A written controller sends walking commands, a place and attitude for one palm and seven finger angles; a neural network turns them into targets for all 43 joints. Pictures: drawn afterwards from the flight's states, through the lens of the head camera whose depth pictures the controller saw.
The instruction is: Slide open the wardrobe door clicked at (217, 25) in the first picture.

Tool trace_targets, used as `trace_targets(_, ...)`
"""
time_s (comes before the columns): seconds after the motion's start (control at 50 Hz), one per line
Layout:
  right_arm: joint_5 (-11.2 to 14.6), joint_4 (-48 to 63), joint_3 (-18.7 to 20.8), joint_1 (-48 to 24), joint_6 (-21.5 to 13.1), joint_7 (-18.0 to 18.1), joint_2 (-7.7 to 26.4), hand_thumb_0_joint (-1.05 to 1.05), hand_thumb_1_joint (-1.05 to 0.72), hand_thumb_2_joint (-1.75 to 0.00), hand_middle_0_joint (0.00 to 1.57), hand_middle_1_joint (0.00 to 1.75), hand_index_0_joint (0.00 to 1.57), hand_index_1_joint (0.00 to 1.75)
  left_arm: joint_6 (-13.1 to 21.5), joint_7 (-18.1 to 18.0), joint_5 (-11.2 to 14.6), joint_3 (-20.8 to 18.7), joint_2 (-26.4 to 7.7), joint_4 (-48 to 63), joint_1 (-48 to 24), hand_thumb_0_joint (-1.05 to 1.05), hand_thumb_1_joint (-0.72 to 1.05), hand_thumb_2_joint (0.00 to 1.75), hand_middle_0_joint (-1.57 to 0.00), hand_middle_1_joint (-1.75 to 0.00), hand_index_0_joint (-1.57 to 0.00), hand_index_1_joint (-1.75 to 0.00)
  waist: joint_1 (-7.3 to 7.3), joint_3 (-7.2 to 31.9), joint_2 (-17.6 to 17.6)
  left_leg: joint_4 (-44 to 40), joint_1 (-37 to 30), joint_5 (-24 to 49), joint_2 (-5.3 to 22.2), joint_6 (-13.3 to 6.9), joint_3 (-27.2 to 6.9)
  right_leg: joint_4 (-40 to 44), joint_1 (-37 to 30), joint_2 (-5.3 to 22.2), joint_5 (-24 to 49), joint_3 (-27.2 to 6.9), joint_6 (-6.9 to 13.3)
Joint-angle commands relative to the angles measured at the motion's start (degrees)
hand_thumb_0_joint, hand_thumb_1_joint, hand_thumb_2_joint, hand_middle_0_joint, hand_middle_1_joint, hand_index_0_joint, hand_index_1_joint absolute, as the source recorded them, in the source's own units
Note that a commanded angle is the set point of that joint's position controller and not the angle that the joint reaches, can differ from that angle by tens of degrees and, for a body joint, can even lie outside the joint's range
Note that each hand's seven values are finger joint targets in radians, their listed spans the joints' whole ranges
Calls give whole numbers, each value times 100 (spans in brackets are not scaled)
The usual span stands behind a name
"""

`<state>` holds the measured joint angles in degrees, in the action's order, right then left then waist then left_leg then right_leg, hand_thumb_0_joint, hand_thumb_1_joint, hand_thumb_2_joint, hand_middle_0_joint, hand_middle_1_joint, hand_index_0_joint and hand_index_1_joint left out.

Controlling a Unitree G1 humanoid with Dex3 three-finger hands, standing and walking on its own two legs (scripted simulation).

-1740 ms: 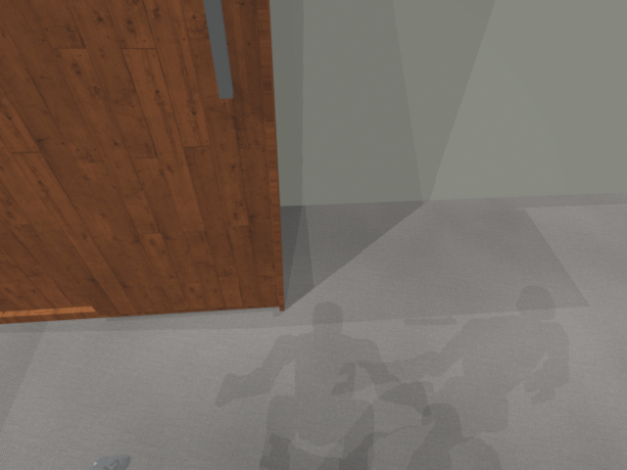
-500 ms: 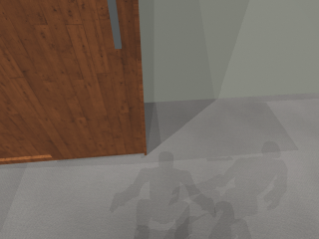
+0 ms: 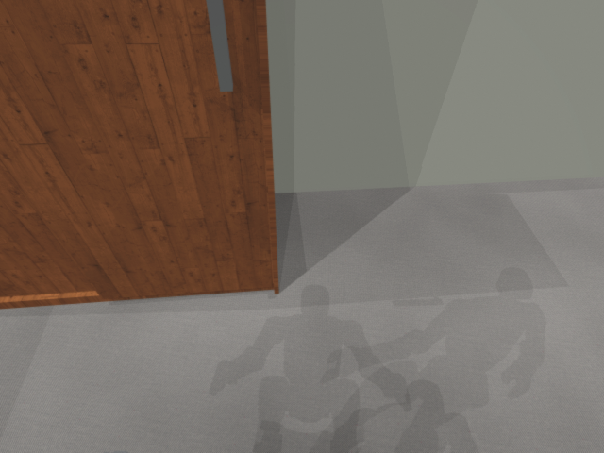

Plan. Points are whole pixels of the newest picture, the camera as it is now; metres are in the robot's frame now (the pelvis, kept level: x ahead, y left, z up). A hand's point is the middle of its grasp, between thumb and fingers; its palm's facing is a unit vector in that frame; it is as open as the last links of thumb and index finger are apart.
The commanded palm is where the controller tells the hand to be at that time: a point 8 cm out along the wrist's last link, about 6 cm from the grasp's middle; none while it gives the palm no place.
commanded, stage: turn to face it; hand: right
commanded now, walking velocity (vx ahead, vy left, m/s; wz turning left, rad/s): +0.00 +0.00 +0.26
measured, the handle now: (216, 5) +0.76 +0.19 +0.25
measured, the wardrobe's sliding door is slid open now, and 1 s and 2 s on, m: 0.00 0.00 0.00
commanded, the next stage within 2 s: take the last steps up to it in 0.08 s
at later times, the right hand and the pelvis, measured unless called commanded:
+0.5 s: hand out of the picture +0.07 -0.15 -0.19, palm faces -0.09 +0.97 -0.22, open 7.4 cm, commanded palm none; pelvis +0.03 +0.04 -0.02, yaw +7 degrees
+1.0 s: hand (376, 406) +0.24 -0.12 -0.20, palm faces -0.19 +0.98 -0.11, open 7.4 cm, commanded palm none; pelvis +0.21 +0.05 -0.01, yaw +14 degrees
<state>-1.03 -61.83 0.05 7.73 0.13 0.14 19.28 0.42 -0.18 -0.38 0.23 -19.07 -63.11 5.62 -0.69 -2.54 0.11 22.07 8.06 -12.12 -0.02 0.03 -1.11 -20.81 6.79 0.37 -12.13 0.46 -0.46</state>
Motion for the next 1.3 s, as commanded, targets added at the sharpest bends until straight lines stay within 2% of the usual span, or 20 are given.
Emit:
trace_targets(0.0,22,384,164,25,4,66,698,0,-90,-90,20,30,20,30,70,-115,-24,-176,-678,332,143,0,90,90,-20,-30,-20,-30,77,386,-72,-57,203,1266,601,-130,-627,79,-26,694,909,-290,85)
trace_targets(0.16,-1,633,202,371,96,78,452,0,-90,-90,20,30,20,30,-11,-140,-21,-256,-376,546,412,0,90,90,-20,-30,-20,-30,74,350,-104,344,581,1147,500,-174,-856,-330,302,705,431,-106,92)
trace_targets(0.2,-15,666,233,528,111,12,371,0,-90,-90,20,30,20,30,-14,-130,-57,-277,-396,537,507,0,90,90,-20,-30,-20,-30,75,397,-56,337,799,-340,312,-186,-828,-162,255,808,-854,-214,164)
trace_targets(0.3,-85,956,387,524,138,-194,-85,0,-90,-90,20,30,20,30,71,-148,-106,-535,-802,592,780,0,90,90,-20,-30,-20,-30,164,-334,923,2535,1801,-1413,-46,-55,139,1087,670,2225,-2707,-1603,1014)
trace_targets(0.4,-90,592,463,1618,-9,-266,-339,0,-90,-90,20,30,20,30,137,-171,-149,-511,-441,525,696,0,90,90,-20,-30,-20,-30,-339,-95,169,601,-148,-736,-31,-126,523,-920,1530,1477,-1419,-33,429)
trace_targets(0.42,-126,403,547,2204,-112,-181,164,0,-90,-90,20,30,20,30,128,-143,-70,-420,-17,645,736,0,90,90,-20,-30,-20,-30,-511,76,-1480,-530,-1060,-1482,1042,-527,-1288,-2855,2722,689,-1883,803,38)
trace_targets(0.44,-38,324,583,2567,-140,-65,494,0,-90,-90,20,30,20,30,152,-78,-75,-326,225,974,219,0,90,90,-20,-30,-20,-30,-679,-62,-2007,-1252,-954,-1418,2005,-1097,-3012,-4086,3598,312,-2455,662,-38)
trace_targets(0.46,-21,338,568,2471,-146,6,359,0,-90,-90,20,30,20,30,158,-80,-75,-381,91,1020,20,0,90,90,-20,-30,-20,-30,-623,-145,-1219,-1322,-594,-1902,1994,-1392,-3036,-4529,3649,506,-1989,111,45)
trace_targets(0.54,-80,412,399,1551,-278,70,-165,0,-90,-90,20,30,20,30,125,14,-154,-410,361,765,463,0,90,90,-20,-30,-20,-30,39,-283,-417,-1078,172,-694,1336,-1256,-1606,-4474,3081,725,-850,194,-67)
trace_targets(0.72,-103,66,363,1970,-285,89,-242,0,-90,-90,20,30,20,30,207,15,-81,-375,592,950,-69,0,90,90,-20,-30,-20,-30,-68,-164,-605,-605,-442,1616,1071,-1187,-922,-2372,2501,515,-708,586,40)
trace_targets(0.78,-40,111,387,1651,-268,43,-227,0,-90,-90,20,30,20,30,299,-116,-100,-419,451,546,1086,0,90,90,-20,-30,-20,-30,512,238,-363,748,158,2730,582,-894,-386,-1052,414,176,94,895,179)
trace_targets(0.8,-2,142,386,1768,-266,5,-374,0,-90,-90,20,30,20,30,336,-207,-145,-515,48,297,1924,0,90,90,-20,-30,-20,-30,804,812,190,2087,1039,2108,339,-636,-256,-651,-1204,848,343,71,393)
trace_targets(0.82,36,273,360,2027,-246,-84,-696,0,-90,-90,20,30,20,30,353,-255,-208,-667,-640,157,2547,0,90,90,-20,-30,-20,-30,822,1257,1779,4179,2543,-1168,-328,-260,348,-49,-2196,2855,752,-2510,1169)
trace_targets(0.84,-40,415,374,1743,-214,-69,-386,0,-90,-90,20,30,20,30,278,-273,-103,-616,-704,206,2496,0,90,90,-20,-30,-20,-30,778,1103,1262,5155,2640,-2025,-200,-325,-152,554,-1420,3306,-135,-3288,1520)
trace_targets(0.88,-117,498,443,1076,-160,-145,-501,0,-90,-90,20,30,20,30,326,-298,-115,-498,-141,357,1596,0,90,90,-20,-30,-20,-30,452,-228,452,5563,3101,-1066,324,-237,-300,912,-6,2871,-590,-2504,1276)
trace_targets(0.98,-140,329,482,1474,77,-212,-834,0,-90,-90,20,30,20,30,463,-277,-119,-406,375,363,1260,0,90,90,-20,-30,-20,-30,-34,-110,657,4757,2453,-68,520,76,26,634,676,1843,1503,95,740)
trace_targets(1.2,-54,678,330,453,8,-77,-719,0,-90,-90,20,30,20,30,171,-221,-135,-480,9,208,1583,0,90,90,-20,-30,-20,-30,139,11,1042,1198,1106,490,258,31,774,-410,23,1556,3229,662,488)
trace_targets(1.24,-102,563,424,1091,-132,32,-107,0,-90,-90,20,30,20,30,117,-175,-61,-478,245,208,1815,0,90,90,-20,-30,-20,-30,-134,503,162,347,-263,2751,679,25,464,-1633,518,1129,1773,715,97)
trace_targets(1.26,-124,477,536,1358,-198,120,379,0,-90,-90,20,30,20,30,87,-139,-5,-437,586,220,2206,0,90,90,-20,-30,-20,-30,-141,1268,-1100,805,-1504,5821,2018,-491,-782,-2882,1479,442,-928,880,-118)
trace_targets(1.28,-60,486,563,1618,-176,125,579,0,-90,-90,20,30,20,30,24,-181,39,-494,486,306,2303,0,90,90,-20,-30,-20,-30,-208,1629,-1030,915,-1530,7426,2648,-1014,-879,-3947,1528,82,-2648,429,-108)
